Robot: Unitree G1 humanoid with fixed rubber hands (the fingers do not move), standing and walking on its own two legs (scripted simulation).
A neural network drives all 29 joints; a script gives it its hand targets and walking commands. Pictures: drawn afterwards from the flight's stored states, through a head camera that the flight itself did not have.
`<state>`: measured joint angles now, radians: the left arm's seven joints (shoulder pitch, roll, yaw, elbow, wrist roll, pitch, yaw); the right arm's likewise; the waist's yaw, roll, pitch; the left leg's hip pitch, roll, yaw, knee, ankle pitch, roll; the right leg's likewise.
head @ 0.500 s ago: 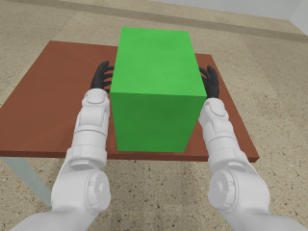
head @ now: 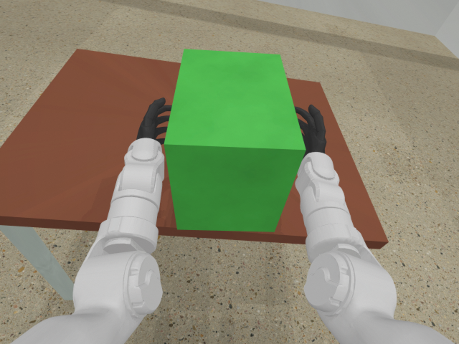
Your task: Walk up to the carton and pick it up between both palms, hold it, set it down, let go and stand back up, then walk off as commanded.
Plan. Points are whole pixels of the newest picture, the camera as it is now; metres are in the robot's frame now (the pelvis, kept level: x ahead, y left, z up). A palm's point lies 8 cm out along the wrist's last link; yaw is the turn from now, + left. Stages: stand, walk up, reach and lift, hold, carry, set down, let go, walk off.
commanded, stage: set down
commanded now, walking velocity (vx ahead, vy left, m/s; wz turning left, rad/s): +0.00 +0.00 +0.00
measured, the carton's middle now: (229, 140) +0.48 +0.04 +0.09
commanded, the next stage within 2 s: none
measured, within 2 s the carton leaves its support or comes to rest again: rests again in 1.26 s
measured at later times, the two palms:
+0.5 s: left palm (152, 142) +0.42 +0.19 +0.11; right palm (306, 151) +0.44 -0.10 +0.13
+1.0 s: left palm (157, 149) +0.44 +0.18 +0.07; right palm (298, 160) +0.47 -0.10 +0.08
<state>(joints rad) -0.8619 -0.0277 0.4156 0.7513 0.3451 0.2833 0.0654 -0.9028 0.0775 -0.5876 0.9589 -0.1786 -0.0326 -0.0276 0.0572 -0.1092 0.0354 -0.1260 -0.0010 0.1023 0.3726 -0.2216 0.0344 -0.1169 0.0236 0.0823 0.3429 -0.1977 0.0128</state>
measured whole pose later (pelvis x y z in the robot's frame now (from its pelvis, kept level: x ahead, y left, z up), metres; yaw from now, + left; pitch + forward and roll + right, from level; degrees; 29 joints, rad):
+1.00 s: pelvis +0.03 +0.00 +0.00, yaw +0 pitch +6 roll +0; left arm -0.86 -0.04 0.48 0.85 0.35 0.12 0.06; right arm -0.90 0.13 -0.73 0.92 -0.38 -0.09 0.01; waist 0.08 -0.04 0.04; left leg -0.24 0.00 0.10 0.37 -0.23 0.03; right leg -0.23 0.02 0.08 0.34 -0.22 0.01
